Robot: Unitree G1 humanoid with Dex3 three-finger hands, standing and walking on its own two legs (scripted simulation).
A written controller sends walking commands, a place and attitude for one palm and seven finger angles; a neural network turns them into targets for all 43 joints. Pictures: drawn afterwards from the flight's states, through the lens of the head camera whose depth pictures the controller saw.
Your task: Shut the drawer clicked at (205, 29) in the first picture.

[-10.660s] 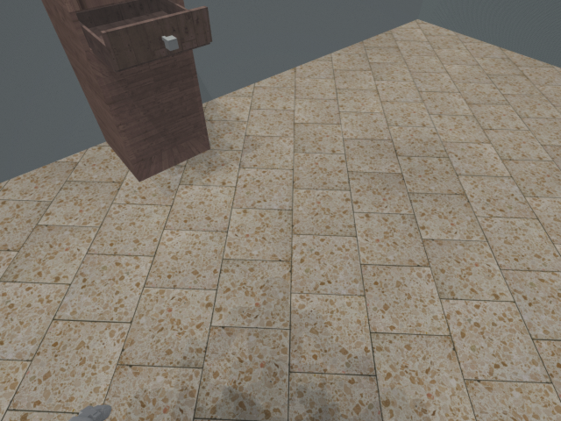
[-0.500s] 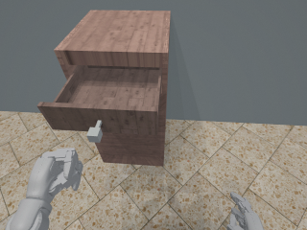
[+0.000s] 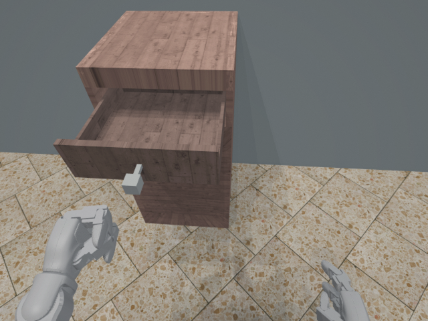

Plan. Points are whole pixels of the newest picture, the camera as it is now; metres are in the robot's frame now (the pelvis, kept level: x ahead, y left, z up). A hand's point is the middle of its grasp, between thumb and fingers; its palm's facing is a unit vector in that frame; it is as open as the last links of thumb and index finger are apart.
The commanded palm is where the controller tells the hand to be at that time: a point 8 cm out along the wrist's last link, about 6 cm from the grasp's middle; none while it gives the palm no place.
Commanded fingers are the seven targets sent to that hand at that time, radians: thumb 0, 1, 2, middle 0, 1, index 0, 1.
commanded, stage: bring the fist close to the handle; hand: left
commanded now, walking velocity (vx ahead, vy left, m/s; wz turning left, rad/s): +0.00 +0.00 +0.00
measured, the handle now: (135, 177) +0.42 +0.23 +0.00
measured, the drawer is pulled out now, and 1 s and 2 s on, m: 0.24 0.24 0.18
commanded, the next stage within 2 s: push the drawer shut in 1.28 s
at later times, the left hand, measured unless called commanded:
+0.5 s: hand (128, 228) +0.27 +0.19 +0.04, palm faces +0.00 -1.00 -0.05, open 3.3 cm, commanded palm +0.26 +0.25 +0.03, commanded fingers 0.00 0.90 0.90 -1.40 -1.60 -1.40 -1.60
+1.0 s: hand (140, 217) +0.32 +0.19 -0.01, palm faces -0.02 -1.00 -0.04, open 3.3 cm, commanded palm +0.29 +0.25 +0.00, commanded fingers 0.00 0.90 0.90 -1.40 -1.60 -1.40 -1.60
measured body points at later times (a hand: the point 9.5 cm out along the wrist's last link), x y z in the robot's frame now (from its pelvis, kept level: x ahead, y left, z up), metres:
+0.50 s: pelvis -0.01 +0.01 -0.02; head +0.04 +0.00 +0.43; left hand +0.27 +0.24 +0.04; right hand +0.14 -0.24 -0.11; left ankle +0.00 +0.12 -0.71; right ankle +0.01 -0.10 -0.71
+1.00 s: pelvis -0.02 +0.01 -0.05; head +0.06 +0.01 +0.39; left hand +0.32 +0.24 +0.00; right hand +0.12 -0.24 -0.15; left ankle +0.00 +0.12 -0.71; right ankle +0.01 -0.10 -0.71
